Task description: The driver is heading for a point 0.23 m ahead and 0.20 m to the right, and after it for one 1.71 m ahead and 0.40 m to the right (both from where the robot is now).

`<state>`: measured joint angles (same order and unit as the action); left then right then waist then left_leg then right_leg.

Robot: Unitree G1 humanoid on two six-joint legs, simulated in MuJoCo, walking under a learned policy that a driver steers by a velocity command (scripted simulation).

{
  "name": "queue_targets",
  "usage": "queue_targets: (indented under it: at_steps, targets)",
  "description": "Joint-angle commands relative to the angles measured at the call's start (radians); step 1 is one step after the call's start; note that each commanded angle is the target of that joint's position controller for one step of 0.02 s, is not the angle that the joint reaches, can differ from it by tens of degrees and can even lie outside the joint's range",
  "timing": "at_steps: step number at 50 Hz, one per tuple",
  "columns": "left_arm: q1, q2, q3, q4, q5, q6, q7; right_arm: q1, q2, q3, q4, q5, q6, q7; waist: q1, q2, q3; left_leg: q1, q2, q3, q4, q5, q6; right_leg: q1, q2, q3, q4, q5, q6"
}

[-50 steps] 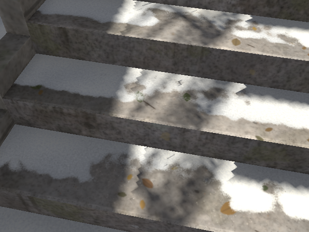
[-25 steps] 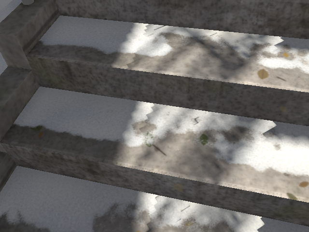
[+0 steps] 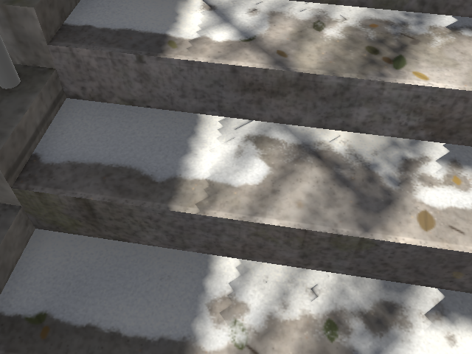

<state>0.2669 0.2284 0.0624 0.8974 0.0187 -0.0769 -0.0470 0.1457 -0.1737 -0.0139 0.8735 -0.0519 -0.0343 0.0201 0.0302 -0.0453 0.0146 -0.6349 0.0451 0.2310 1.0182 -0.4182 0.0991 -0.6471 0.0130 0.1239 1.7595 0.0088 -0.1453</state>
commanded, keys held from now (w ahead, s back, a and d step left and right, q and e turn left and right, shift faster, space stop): w+e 0.20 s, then e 0.50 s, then no key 0.30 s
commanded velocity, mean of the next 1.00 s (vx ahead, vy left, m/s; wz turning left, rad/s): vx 0.21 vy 0.00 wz -0.47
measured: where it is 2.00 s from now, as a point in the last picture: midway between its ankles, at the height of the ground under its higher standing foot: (259, 350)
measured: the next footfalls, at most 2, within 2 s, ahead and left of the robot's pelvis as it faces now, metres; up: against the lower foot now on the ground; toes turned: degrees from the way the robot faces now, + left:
right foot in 0.44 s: +0.38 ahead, -0.12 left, +0.17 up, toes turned -26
left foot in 0.92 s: +0.49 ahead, +0.10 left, +0.17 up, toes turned -24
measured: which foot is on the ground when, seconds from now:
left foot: down 0.00-0.46, up 0.48-0.90, down 0.92-1.00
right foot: up 0.00-0.42, down 0.44-1.00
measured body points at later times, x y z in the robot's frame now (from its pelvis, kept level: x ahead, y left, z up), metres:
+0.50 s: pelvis +0.27 -0.02 +0.11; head +0.27 +0.01 +0.56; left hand +0.51 +0.16 +0.02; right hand +0.21 -0.24 -0.03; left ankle +0.10 +0.10 -0.57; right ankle +0.36 -0.11 -0.49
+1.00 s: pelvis +0.40 +0.03 +0.23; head +0.41 +0.04 +0.68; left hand +0.67 +0.17 +0.13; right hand +0.44 -0.26 +0.14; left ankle +0.45 +0.11 -0.49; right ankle +0.36 -0.10 -0.49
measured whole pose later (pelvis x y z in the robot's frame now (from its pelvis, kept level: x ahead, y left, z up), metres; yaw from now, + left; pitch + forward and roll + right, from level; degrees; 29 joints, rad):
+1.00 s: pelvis +0.40 +0.03 +0.23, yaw -26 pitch +4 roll -1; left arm 0.13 0.26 0.04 0.72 -0.01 -0.08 -0.05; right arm 0.14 -0.22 -0.03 0.75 -0.02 -0.05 0.05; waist 0.00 -0.03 -0.07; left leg -0.42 0.01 0.04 0.68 -0.34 0.04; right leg -0.46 0.10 0.17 0.73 -0.36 0.04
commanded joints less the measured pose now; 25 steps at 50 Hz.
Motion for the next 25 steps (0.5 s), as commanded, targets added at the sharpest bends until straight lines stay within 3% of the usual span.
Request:
queue_targets:
  at_steps: [1,2,3,5,6,8,9,10,11,12,13,14,15,16,17,18,19,20,21,22,23,24,25]
  targets:
    - [0.096,-0.079,-0.041,-0.024,-0.019,-0.007,-0.071,0.100,0.043,0.029,0.094,-0.050,-0.034,0.045,0.024,0.020,0.001,0.150,0.259,-0.499,-0.620,0.124,0.020,-0.389,0.026,0.220,0.278,0.160,-0.168]
    - [0.088,-0.078,-0.046,-0.015,-0.011,-0.007,-0.076,0.098,0.029,0.024,0.116,-0.042,-0.038,0.050,0.033,0.017,-0.011,0.188,0.231,-0.413,-0.637,0.117,0.020,-0.459,0.036,0.214,0.296,0.138,-0.191]
    - [0.074,-0.033,-0.035,-0.015,-0.019,-0.003,-0.082,0.072,0.000,0.016,0.114,-0.034,-0.040,0.055,0.049,0.028,-0.034,0.204,0.225,-0.316,-0.664,0.127,0.025,-0.494,0.028,0.166,0.303,0.096,-0.180]
    - [0.038,0.012,-0.024,-0.015,-0.027,0.006,-0.078,0.012,0.021,0.034,0.106,-0.048,-0.054,0.046,0.092,0.058,-0.075,0.168,0.158,-0.159,-0.716,0.214,-0.016,-0.480,0.023,0.093,0.306,0.142,-0.152]
    - [0.011,0.008,-0.032,-0.006,-0.029,0.011,-0.089,0.103,0.009,0.037,0.142,-0.057,-0.059,0.035,0.055,0.143,-0.091,0.250,0.160,-0.163,-0.726,0.251,0.012,-0.577,0.042,0.042,0.547,0.058,-0.142]
    - [-0.081,-0.018,-0.054,-0.026,-0.023,0.014,-0.074,0.190,0.019,0.051,0.184,-0.077,-0.061,0.027,0.039,0.062,-0.054,0.351,0.146,-0.119,-0.717,0.227,-0.020,-0.740,0.030,0.059,0.516,0.042,-0.150]
    - [-0.154,-0.027,-0.062,-0.061,-0.030,0.013,-0.063,0.233,0.004,0.054,0.193,-0.087,-0.066,0.027,0.016,0.075,-0.070,0.382,0.126,-0.087,-0.733,0.244,-0.028,-0.747,0.013,0.017,0.424,0.036,-0.149]
    - [-0.213,-0.013,-0.066,-0.080,-0.023,0.017,-0.058,0.308,-0.004,0.060,0.215,-0.085,-0.068,0.026,-0.020,0.091,-0.089,0.471,0.141,-0.087,-0.748,0.299,-0.009,-0.787,-0.002,-0.005,0.400,0.010,-0.133]
    - [-0.279,-0.032,-0.083,-0.106,-0.024,0.019,-0.058,0.393,-0.004,0.069,0.258,-0.096,-0.066,0.024,-0.039,0.112,-0.063,0.573,0.179,-0.114,-0.762,0.395,0.007,-0.888,-0.007,-0.021,0.455,-0.043,-0.143]
    - [-0.316,-0.040,-0.093,-0.121,-0.029,0.016,-0.048,0.426,-0.010,0.072,0.269,-0.110,-0.064,0.026,-0.046,0.093,-0.039,0.664,0.204,-0.113,-0.775,0.501,0.016,-0.962,-0.010,-0.018,0.408,-0.090,-0.139]
    - [-0.341,-0.037,-0.095,-0.130,-0.036,0.013,-0.038,0.451,-0.022,0.071,0.276,-0.116,-0.067,0.024,-0.057,0.092,-0.045,0.741,0.220,-0.106,-0.775,0.649,0.028,-1.001,-0.010,-0.025,0.353,-0.118,-0.125]
    - [-0.403,0.004,-0.088,-0.167,-0.039,0.019,-0.028,0.463,-0.039,0.075,0.277,-0.127,-0.061,0.039,-0.063,0.055,-0.081,0.765,0.243,-0.086,-0.767,0.731,0.015,-0.973,-0.015,-0.039,0.183,-0.071,-0.102]
    - [-0.440,0.005,-0.084,-0.181,-0.042,0.028,-0.018,0.495,-0.053,0.073,0.283,-0.126,-0.061,0.041,-0.071,0.092,-0.093,0.790,0.242,-0.067,-0.774,0.823,0.009,-0.965,-0.014,-0.071,0.121,-0.066,-0.082]
    - [-0.459,-0.009,-0.082,-0.193,-0.040,0.043,-0.009,0.511,-0.058,0.074,0.293,-0.122,-0.060,0.043,-0.059,0.131,-0.090,0.810,0.243,-0.048,-0.774,0.887,0.010,-0.960,-0.011,-0.095,0.081,-0.073,-0.074]
    - [-0.500,-0.008,-0.087,-0.200,-0.030,0.068,-0.026,0.373,-0.107,0.060,0.240,-0.097,-0.057,0.066,-0.023,0.125,-0.053,0.697,0.278,0.022,-0.843,0.934,-0.005,-0.820,-0.072,-0.200,-0.080,-0.226,-0.065]
    - [-0.510,-0.019,-0.093,-0.214,-0.021,0.095,-0.028,0.307,-0.118,0.056,0.192,-0.056,-0.064,0.068,0.000,0.113,-0.078,0.537,0.238,0.068,-0.872,1.087,0.002,-0.586,-0.043,-0.282,-0.204,-0.284,-0.054]
    - [-0.439,-0.030,-0.084,-0.207,-0.011,0.098,-0.043,0.296,-0.176,0.040,0.151,-0.007,-0.103,0.041,0.048,0.189,-0.098,0.458,0.226,0.104,-0.828,1.556,-0.010,-0.334,0.024,-0.359,-0.229,-0.308,-0.011]
    - [-0.366,0.016,-0.064,-0.206,-0.032,0.095,-0.041,0.323,-0.257,0.019,0.150,0.008,-0.138,0.032,0.093,0.201,-0.076,0.407,0.266,0.083,-0.752,1.849,-0.050,-0.140,0.086,-0.383,-0.314,-0.339,0.010]
    - [-0.240,0.013,-0.063,-0.194,-0.035,0.096,-0.038,0.318,-0.349,-0.014,0.149,0.019,-0.144,0.036,0.145,0.287,-0.085,0.472,0.309,0.065,-0.642,2.011,-0.024,-0.054,0.145,-0.378,-0.442,-0.317,0.021]
    - [-0.095,0.065,-0.040,-0.143,-0.033,0.086,-0.023,0.223,-0.382,-0.033,0.117,0.019,-0.139,0.043,0.196,0.252,-0.082,0.474,0.287,0.057,-0.502,2.040,-0.038,0.046,0.181,-0.352,-0.668,-0.265,0.004]
    - [0.145,0.135,-0.008,-0.071,-0.028,0.089,0.026,0.197,-0.321,-0.029,0.092,-0.045,-0.135,0.067,0.215,0.145,-0.280,0.199,0.278,0.016,-0.182,1.871,-0.095,0.470,0.126,-0.085,-0.677,0.130,-0.122]
    - [0.298,0.185,0.001,-0.037,0.013,0.095,0.057,0.195,-0.198,-0.010,0.039,-0.079,-0.114,0.101,0.191,-0.107,-0.553,-0.086,0.069,-0.059,0.204,0.548,-0.156,0.843,-0.063,0.417,-0.985,0.383,-0.317]
    - [0.303,0.242,0.022,-0.080,0.086,0.109,0.028,0.159,-0.239,-0.045,0.036,0.043,-0.073,0.129,0.222,-0.046,-0.525,-0.094,-0.116,-0.362,0.684,0.234,-0.101,0.614,-0.216,0.816,-1.281,0.074,-0.349]
Over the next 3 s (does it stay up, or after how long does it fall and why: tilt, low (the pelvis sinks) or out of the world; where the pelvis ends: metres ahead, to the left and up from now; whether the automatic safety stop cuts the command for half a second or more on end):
stays up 0.90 -0.40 0.46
